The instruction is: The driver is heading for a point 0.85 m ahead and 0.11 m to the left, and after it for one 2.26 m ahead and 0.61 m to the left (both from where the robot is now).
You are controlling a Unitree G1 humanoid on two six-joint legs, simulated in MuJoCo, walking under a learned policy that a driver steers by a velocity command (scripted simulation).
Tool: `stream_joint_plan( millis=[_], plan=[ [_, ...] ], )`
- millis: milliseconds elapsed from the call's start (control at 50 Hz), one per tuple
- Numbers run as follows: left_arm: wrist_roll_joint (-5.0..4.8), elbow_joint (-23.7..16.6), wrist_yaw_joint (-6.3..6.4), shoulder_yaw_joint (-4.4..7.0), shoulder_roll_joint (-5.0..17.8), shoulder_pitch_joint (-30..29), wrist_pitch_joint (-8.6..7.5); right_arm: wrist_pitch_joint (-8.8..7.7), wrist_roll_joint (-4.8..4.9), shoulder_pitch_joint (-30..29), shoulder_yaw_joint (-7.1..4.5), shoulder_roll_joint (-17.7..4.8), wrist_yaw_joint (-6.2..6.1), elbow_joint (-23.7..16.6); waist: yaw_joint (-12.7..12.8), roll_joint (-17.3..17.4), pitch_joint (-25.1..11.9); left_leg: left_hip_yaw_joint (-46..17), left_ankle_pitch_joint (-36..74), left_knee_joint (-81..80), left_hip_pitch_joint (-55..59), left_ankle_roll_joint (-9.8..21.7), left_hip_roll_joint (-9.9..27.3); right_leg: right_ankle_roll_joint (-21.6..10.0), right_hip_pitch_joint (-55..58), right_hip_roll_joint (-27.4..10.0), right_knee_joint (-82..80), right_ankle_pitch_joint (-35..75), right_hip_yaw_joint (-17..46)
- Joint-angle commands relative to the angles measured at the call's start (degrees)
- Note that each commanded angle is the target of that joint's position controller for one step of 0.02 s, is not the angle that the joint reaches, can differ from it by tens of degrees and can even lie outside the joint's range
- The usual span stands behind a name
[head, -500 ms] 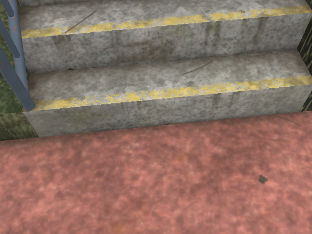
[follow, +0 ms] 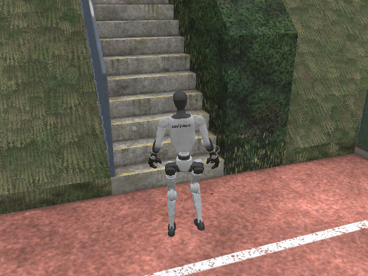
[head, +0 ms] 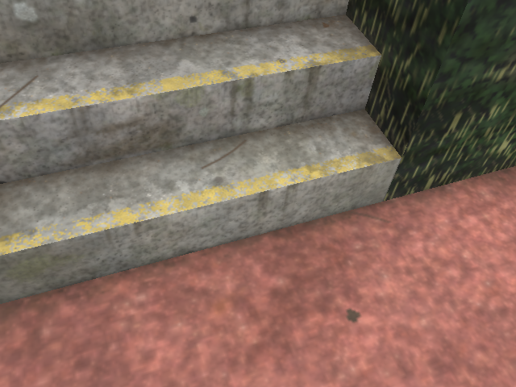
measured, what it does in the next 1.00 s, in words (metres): walks ahead: right foot, then left foot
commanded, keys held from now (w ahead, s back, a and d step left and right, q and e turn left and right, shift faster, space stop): no key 0.16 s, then w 0.84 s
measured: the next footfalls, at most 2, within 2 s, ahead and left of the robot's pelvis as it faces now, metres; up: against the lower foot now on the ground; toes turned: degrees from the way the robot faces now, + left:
right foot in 0.18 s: +0.02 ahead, -0.15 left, +0.00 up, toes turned +3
left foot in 0.46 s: +0.09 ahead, +0.10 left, +0.00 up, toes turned +1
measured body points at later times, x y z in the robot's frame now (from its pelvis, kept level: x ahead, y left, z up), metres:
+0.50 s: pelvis +0.04 +0.02 -0.01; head +0.05 +0.03 +0.44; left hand +0.11 +0.29 -0.14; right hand +0.17 -0.26 -0.10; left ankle +0.05 +0.10 -0.74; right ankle -0.02 -0.14 -0.73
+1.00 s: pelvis +0.28 -0.02 -0.03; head +0.32 -0.02 +0.42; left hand +0.54 +0.19 -0.09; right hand +0.23 -0.30 -0.15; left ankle +0.06 +0.10 -0.72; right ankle +0.41 -0.12 -0.74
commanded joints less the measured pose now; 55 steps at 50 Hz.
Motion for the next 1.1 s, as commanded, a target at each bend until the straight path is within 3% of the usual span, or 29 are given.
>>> stream_joint_plan(
  millis=[20,60,100,160,180,200,220,240,300,360,420,460,480,500,520,540,580,680,740,820,880,920,960,980,1000,1020,1040,1060,1100],
  plan=[
    [-0.22,-3.4,-0.04,-0.45,-0.1,0.0,-0.4,-0.14,0.06,-3.8,-0.92,-6.0,-0.21,-4.3,1.6,11.9,-4.3,-7.8,20.5,-6.6,7.1,10.1,9.5,2.0,1.6,-4.1,-8.2,1.7,-4.2],
    [-0.27,-4.1,-0.38,-1.11,-1.2,-2.5,-0.69,0.38,0.24,-1.6,-1.37,-7.7,-0.35,-3.7,-0.5,14.2,-4.5,-8.2,19.2,-6.2,7.3,10.6,9.8,2.0,7.2,-5.6,-18.5,-0.1,-6.8],
    [-0.83,-3.5,-0.52,-0.56,0.6,-2.0,-0.88,0.72,0.57,0.2,-1.69,-9.4,-0.32,-3.2,-1.2,14.8,-4.4,-10.4,17.8,-5.3,7.9,11.4,11.2,1.4,10.5,-5.3,-26.3,2.0,-8.0],
    [-0.06,-1.6,-0.54,-0.33,1.5,1.1,-1.26,0.28,1.63,1.8,-1.02,-8.2,-0.11,-2.2,0.6,12.0,-3.5,-10.4,16.2,-3.3,3.7,7.5,9.8,-2.2,21.3,-6.0,-43.6,17.7,-6.7],
    [0.63,-1.6,-0.23,-0.37,2.6,3.3,-1.27,-0.62,0.56,2.1,-0.17,-6.1,0.4,-2.3,0.9,8.2,-7.1,-8.7,7.2,-1.9,-0.3,4.2,8.4,-3.8,28.8,-10.3,-42.3,21.9,-2.5],
    [0.76,-0.6,-0.11,0.52,6.2,3.7,-1.02,-1.67,-0.58,4.3,0.32,-4.1,1.32,-2.5,-2.1,-1.6,-7.5,-1.6,-4.5,0.9,-4.6,1.1,1.8,-7.0,29.8,-13.6,-38.0,18.6,0.7],
    [0.39,0.4,-0.78,0.79,4.8,5.5,-1.03,-2.03,-0.25,0.8,0.34,-4.0,1.32,-2.6,1.2,-6.8,-6.7,4.0,-10.5,6.1,-3.6,-1.2,-1.8,-10.0,23.4,-13.9,-41.1,-1.4,2.7],
    [0.69,0.1,-1.14,0.75,4.8,6.1,-1.36,-2.19,0.56,-3.5,-0.34,-6.0,1.25,-3.5,3.5,-7.8,-1.2,5.7,-12.3,11.4,-8.0,-1.8,-2.8,-12.1,20.0,-16.3,-46.7,-14.5,8.3],
    [-0.02,1.0,-0.75,0.8,6.0,7.1,-3.72,-2.81,2.16,-5.9,-1.4,-7.1,1.26,-5.4,4.1,-12.4,7.8,1.4,-17.0,22.7,-17.6,1.3,0.9,-16.9,17.8,-23.5,-53.1,-15.7,19.3],
    [-1.12,0.8,-0.89,0.55,5.2,5.7,-4.94,-4.39,2.52,-5.1,-0.89,-5.3,2.73,-5.3,3.1,-7.8,6.0,1.4,-15.3,16.7,-17.0,4.2,2.5,-15.4,21.9,-21.9,-52.2,-5.9,14.6],
    [-1.5,0.2,-1.6,0.66,5.8,2.6,-4.39,-4.77,1.76,1.7,-1.17,-4.8,3.8,-2.0,-0.8,-5.6,1.0,6.5,-0.7,4.6,4.1,3.1,-1.8,-13.3,13.4,-16.6,-47.9,1.1,5.7],
    [-0.85,0.0,-1.89,-0.34,2.7,2.5,-4.51,-4.27,1.89,10.1,-2.0,-6.1,3.5,0.7,-4.2,-2.4,-1.0,4.4,-1.5,2.8,16.3,2.7,-1.2,-10.7,6.0,-13.5,-39.4,0.5,2.3],
    [-0.16,-1.4,-2.09,-1.68,-1.6,0.8,-5.01,-4.4,1.55,16.4,-2.84,-10.3,2.83,1.2,-6.2,9.6,-2.1,-12.3,-6.9,-5.3,22.3,6.3,10.4,-6.5,-1.8,-7.9,-19.8,0.3,-4.1],
    [-1.64,-4.6,-1.62,-1.31,-0.8,1.0,-6.23,-4.81,0.62,19.5,-4.24,-17.0,3.49,1.0,-5.6,22.2,-2.3,-38.5,-19.6,-15.6,25.0,15.7,22.2,-4.8,-14.8,-3.4,-4.4,-8.2,-5.4],
    [-2.62,-3.8,-1.42,-0.34,3.0,1.6,-7.11,-5.28,0.49,15.3,-3.21,-13.7,3.5,0.0,-3.6,15.0,1.6,-41.4,-26.9,-17.5,21.6,17.1,23.9,-5.6,-19.6,-7.5,3.6,-6.3,-1.5],
    [-2.65,-3.2,-1.76,0.01,4.3,0.4,-7.4,-5.36,0.71,12.4,-2.36,-10.8,3.21,-0.7,-2.5,10.8,4.8,-34.7,-26.3,-17.0,19.3,15.1,21.5,-6.7,-21.6,-10.0,5.0,0.1,-1.8],
    [-1.18,-1.7,-2.06,-0.01,3.0,0.5,-7.41,-5.06,0.42,8.2,-1.69,-9.7,3.03,-1.7,-0.6,6.8,4.9,-23.6,-14.1,-17.5,16.0,11.8,16.3,-6.8,-19.2,-12.9,2.2,9.1,-3.4],
    [-0.27,-1.9,-2.78,-0.52,0.7,-2.6,-7.15,-4.43,0.69,11.1,-0.99,-8.8,2.15,-0.1,-1.2,6.5,3.4,-9.0,11.0,-19.0,15.2,10.6,11.1,-3.9,-16.4,-13.0,-6.8,20.6,-7.3],
    [-0.56,-3.6,-3.46,-1.52,-1.1,-9.1,-7.82,-3.62,0.81,12.8,-0.86,-9.4,1.42,1.2,-3.1,6.9,4.1,-4.5,14.5,-19.4,14.3,9.6,9.7,-3.1,-13.1,-11.7,-18.8,27.5,-8.9],
    [-1.34,-5.4,-5.1,-1.98,-1.1,-15.7,-8.42,-3.21,1.47,15.5,-0.99,-10.4,1.15,2.8,-4.7,7.0,6.4,-3.8,12.5,-19.6,15.4,9.9,11.7,-3.5,-9.7,-10.0,-28.2,31.0,-9.9],
    [-1.45,-6.6,-5.99,-1.74,0.2,-17.9,-8.85,-2.87,1.96,15.6,-1.42,-11.2,1.07,3.7,-3.6,7.4,6.9,-3.9,18.2,-17.0,20.3,9.0,14.1,-5.9,-8.9,-9.2,-32.1,27.1,-9.5],
    [-1.23,-6.2,-5.9,-1.06,1.9,-15.1,-8.89,-2.55,1.85,14.6,-1.92,-12.5,0.83,3.7,-1.0,8.8,3.6,-3.1,33.6,-11.4,22.8,7.8,14.2,-7.9,-2.6,-6.9,-33.4,22.6,-10.8],
    [-1.04,-2.3,-4.7,1.04,6.0,-0.6,-8.49,-1.9,1.29,13.2,-1.9,-12.7,0.48,3.3,6.9,9.2,-6.7,-0.1,49.6,6.2,19.2,5.7,11.0,-11.3,18.3,-4.5,-34.8,23.3,-12.8],
    [-0.22,0.1,-3.75,1.97,9.7,10.9,-8.14,-2.12,0.08,13.3,-0.93,-10.6,0.22,1.7,10.9,4.1,-15.9,0.5,32.8,23.7,4.9,4.1,8.6,-14.8,39.1,-14.8,-31.1,24.4,-1.5],
    [0.44,1.3,-4.2,2.61,13.8,13.0,-8.42,-3.23,0.49,22.3,1.8,-1.4,1.05,1.0,5.0,-14.0,-25.5,-1.0,-16.4,44.5,-18.2,0.6,-3.1,-24.4,58.9,-29.3,-37.2,8.8,29.0],
    [-0.06,1.3,-3.94,1.31,7.4,13.0,-8.42,-4.6,2.16,17.7,0.34,-8.5,1.5,2.0,8.4,-8.9,-24.3,-7.6,-18.7,50.7,-24.3,1.2,-1.4,-22.8,56.2,-28.3,-44.6,0.0,35.3],
    [-0.29,1.3,-3.56,0.6,6.1,8.3,-8.44,-5.29,3.5,9.9,-0.51,-11.3,1.75,-0.4,7.7,-5.8,-13.0,-5.4,-13.2,50.6,-27.9,1.6,1.6,-19.8,47.1,-26.3,-46.3,3.1,25.5],
    [-0.25,1.3,-3.54,0.2,5.5,4.3,-8.4,-5.64,2.95,6.6,-0.2,-10.5,1.47,-1.2,5.6,0.3,-7.8,-3.6,-7.8,47.8,-25.6,1.5,4.5,-18.6,37.4,-24.4,-47.7,11.1,18.4],
    [0.58,1.5,-3.5,-0.31,4.1,0.1,-8.84,-4.94,1.34,7.3,-0.5,-9.5,1.23,-1.0,0.8,0.6,-3.5,-3.6,-3.7,42.8,-19.2,0.5,7.7,-17.6,24.7,-20.5,-51.1,21.3,10.1]
  ],
)
Keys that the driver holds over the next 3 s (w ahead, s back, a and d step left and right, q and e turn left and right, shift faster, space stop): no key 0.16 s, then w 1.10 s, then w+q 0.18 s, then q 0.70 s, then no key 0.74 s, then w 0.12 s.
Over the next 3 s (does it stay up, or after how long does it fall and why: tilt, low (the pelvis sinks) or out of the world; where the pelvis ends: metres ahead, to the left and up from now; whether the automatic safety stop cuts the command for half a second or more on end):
stays up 0.63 0.00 0.00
